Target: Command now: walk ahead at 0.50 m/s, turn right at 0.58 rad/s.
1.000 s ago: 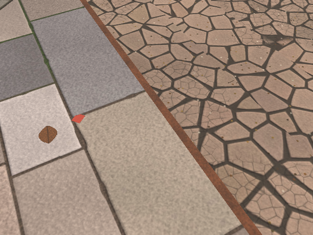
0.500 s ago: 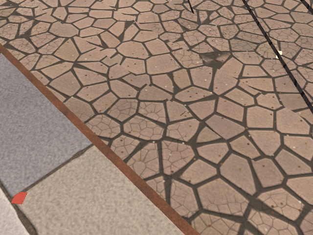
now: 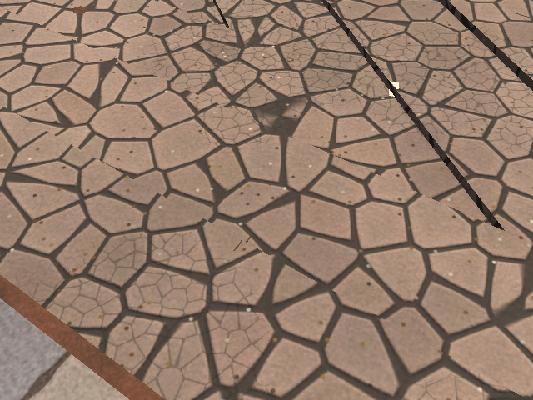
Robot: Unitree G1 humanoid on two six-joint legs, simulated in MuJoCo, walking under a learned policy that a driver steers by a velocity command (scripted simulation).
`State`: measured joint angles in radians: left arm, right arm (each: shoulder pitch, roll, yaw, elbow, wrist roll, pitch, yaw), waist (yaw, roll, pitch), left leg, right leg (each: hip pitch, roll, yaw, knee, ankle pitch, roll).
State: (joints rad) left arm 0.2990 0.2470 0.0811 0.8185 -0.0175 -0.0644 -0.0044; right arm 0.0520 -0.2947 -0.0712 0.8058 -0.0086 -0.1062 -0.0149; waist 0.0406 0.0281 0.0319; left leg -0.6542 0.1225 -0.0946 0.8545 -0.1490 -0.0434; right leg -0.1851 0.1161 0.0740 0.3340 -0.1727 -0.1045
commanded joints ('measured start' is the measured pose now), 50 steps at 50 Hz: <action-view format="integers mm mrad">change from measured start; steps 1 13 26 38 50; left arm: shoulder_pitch -12 168 -289 121 -49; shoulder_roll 183 101 62 264 139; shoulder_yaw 46 -4 -13 57 20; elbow -72 -79 -214 -107 -57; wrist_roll -7 2 23 -4 20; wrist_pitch -10 -26 -50 -51 -49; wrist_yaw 18 10 -6 -19 10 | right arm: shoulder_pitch -68 331 302 542 121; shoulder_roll -39 -215 -142 -58 -2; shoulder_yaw -1 -51 -30 8 1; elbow -70 22 0 -65 -163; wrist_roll -1 34 43 56 31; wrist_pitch -9 -33 27 28 52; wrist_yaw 6 68 -6 -5 34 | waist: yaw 4 -91 -104 -13 -13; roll -92 304 50 -356 -88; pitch -25 -338 -48 -340 -14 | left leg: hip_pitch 110 952 384 -249 -54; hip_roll -69 221 -29 -149 -32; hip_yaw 52 -692 -190 -77 33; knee -230 -564 -597 557 -32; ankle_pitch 213 -200 89 -471 174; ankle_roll -12 414 264 80 50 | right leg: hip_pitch -93 -496 -273 596 96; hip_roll -188 -32 -106 -610 -314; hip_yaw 151 45 1 682 -72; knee -111 935 186 91 -163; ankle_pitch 160 -367 309 74 440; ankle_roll -136 62 138 -183 -47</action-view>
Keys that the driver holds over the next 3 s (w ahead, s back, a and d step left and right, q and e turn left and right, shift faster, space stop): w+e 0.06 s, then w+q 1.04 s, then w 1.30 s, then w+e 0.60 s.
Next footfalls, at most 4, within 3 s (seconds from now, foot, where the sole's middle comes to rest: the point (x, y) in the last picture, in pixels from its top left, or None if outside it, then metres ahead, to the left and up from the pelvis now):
0.20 left None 0.31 0.15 -0.78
0.72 right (321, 368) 0.56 -0.06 -0.82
1.20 left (206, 293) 0.77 0.27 -0.82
1.76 right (242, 203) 1.13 0.19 -0.86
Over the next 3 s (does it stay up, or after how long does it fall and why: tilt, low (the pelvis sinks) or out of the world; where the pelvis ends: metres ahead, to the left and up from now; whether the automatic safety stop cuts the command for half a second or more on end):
stays up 1.57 0.49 -0.09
